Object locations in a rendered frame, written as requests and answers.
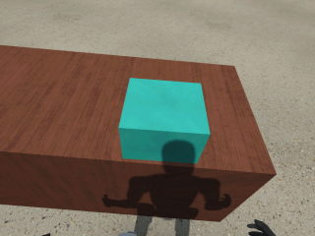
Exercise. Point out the right robot hand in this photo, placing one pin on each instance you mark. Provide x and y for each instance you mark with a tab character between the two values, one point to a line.
260	225

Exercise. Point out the pedestal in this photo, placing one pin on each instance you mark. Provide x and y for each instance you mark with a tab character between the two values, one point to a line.
60	145

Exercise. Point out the carton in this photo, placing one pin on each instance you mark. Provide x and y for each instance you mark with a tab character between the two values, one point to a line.
163	121

